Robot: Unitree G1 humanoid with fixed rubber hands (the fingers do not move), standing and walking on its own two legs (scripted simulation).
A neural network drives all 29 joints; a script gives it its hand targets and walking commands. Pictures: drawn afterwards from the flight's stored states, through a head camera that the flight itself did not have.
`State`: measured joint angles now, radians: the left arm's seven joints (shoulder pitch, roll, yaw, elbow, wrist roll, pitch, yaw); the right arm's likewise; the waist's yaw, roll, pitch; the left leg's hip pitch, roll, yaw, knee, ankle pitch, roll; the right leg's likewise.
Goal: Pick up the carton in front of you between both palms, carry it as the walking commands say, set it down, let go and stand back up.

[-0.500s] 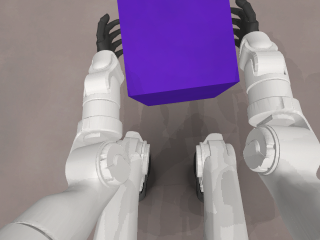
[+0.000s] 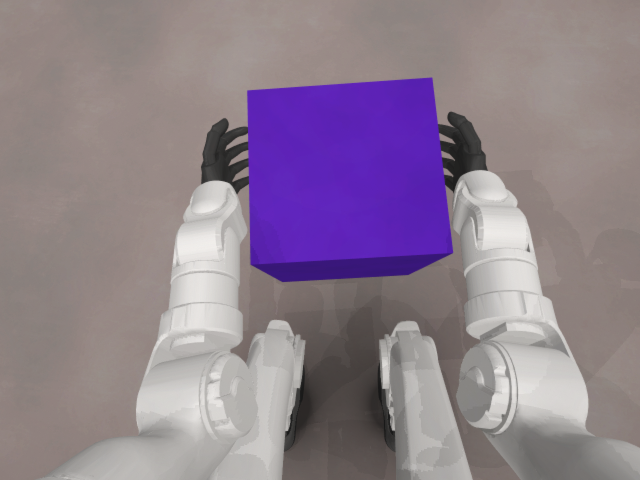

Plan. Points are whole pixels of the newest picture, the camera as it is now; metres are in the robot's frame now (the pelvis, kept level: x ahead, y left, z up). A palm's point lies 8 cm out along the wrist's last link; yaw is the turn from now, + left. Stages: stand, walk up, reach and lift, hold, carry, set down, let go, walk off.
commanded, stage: reach and lift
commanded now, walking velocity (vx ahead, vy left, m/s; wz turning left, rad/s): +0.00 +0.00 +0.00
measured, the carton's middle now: (342, 199) +0.45 +0.00 -0.12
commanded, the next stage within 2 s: hold in 1.94 s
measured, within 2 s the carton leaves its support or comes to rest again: neither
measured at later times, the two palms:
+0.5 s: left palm (149, 159) +0.40 +0.15 +0.12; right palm (529, 161) +0.40 -0.15 +0.11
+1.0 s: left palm (6, 104) +0.37 +0.15 +0.25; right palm out of the picture +0.36 -0.15 +0.24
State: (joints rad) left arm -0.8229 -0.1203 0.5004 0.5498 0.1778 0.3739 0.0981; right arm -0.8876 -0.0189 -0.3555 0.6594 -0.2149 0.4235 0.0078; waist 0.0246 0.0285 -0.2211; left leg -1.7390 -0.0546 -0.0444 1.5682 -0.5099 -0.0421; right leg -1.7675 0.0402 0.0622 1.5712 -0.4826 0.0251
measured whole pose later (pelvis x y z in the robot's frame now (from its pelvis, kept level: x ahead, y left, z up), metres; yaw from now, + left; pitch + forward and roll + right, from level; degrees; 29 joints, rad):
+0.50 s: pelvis +0.04 +0.00 +0.14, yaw -1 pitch +22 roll +0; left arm -0.50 -0.17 0.42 0.52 0.22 0.36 0.05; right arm -0.51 0.10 -0.34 0.55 -0.25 0.40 0.00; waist 0.01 0.02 -0.18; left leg -1.01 -0.04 -0.06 1.03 -0.41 -0.02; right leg -1.02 0.02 0.06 1.03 -0.39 0.02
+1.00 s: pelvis +0.07 +0.01 +0.22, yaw -1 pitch -2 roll +0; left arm -0.31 -0.16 0.30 0.41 0.29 0.57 0.01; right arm -0.28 0.16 -0.27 0.38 -0.29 0.61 0.01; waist -0.01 0.01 -0.05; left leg -0.21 -0.02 -0.07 0.48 -0.24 0.00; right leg -0.22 0.01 0.06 0.47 -0.21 0.01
